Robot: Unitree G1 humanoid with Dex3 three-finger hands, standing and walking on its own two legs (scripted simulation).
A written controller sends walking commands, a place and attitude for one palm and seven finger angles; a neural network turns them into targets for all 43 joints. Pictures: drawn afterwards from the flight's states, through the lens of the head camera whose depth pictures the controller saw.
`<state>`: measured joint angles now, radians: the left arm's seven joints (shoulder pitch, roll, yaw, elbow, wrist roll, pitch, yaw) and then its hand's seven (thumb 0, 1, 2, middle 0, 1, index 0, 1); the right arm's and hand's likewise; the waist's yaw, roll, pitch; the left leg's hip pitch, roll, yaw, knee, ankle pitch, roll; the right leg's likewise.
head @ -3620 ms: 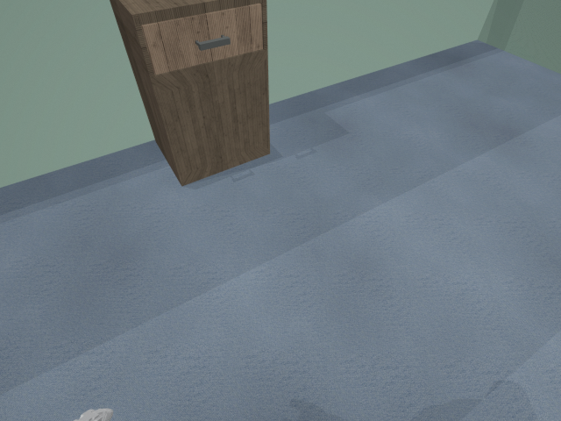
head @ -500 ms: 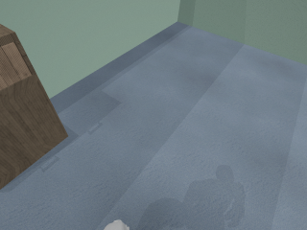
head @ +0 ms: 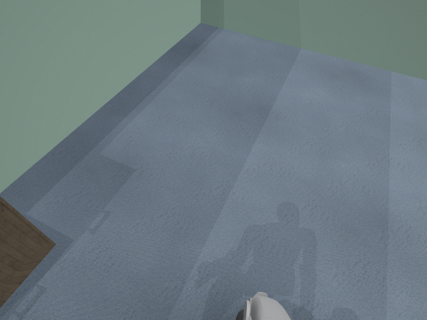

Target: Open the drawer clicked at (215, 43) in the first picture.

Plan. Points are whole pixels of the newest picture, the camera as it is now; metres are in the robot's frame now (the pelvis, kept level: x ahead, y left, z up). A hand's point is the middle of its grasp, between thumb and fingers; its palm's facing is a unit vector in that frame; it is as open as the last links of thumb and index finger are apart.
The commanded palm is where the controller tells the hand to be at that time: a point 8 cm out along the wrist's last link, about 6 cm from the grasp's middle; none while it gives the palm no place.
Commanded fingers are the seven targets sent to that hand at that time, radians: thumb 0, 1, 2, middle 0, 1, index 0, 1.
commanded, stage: walk to a spot facing it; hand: left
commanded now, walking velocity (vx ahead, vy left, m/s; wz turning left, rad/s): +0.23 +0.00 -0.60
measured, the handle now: out of the picture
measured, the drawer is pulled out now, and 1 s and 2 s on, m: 0.00 0.00 0.00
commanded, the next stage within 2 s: turn to face it in 0.02 s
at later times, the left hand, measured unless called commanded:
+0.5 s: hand (147, 263) +0.27 +0.16 -0.17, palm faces +0.09 -0.98 -0.20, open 7.2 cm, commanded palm none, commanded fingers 0.00 0.90 0.90 -0.20 -0.30 -0.20 -0.30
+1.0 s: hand (120, 261) +0.27 +0.22 -0.16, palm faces +0.34 -0.90 -0.27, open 7.4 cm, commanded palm none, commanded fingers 0.00 0.90 0.90 -0.20 -0.30 -0.20 -0.30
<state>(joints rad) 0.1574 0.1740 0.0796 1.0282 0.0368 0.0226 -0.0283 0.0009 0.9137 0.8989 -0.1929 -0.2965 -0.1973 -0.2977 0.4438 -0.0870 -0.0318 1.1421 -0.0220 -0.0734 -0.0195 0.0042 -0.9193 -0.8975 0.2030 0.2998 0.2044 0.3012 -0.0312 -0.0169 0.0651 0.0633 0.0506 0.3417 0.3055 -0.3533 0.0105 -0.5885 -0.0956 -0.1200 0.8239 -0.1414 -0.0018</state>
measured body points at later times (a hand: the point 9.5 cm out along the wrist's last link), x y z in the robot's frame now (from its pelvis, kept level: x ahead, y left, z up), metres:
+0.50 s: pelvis +0.19 -0.02 -0.01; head +0.20 -0.02 +0.44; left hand +0.26 +0.21 -0.16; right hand +0.26 -0.26 -0.15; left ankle +0.25 +0.10 -0.71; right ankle +0.17 -0.10 -0.74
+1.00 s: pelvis +0.23 -0.02 +0.00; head +0.27 +0.01 +0.45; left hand +0.25 +0.27 -0.14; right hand +0.37 -0.24 -0.14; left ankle +0.25 +0.09 -0.74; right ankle +0.26 -0.18 -0.69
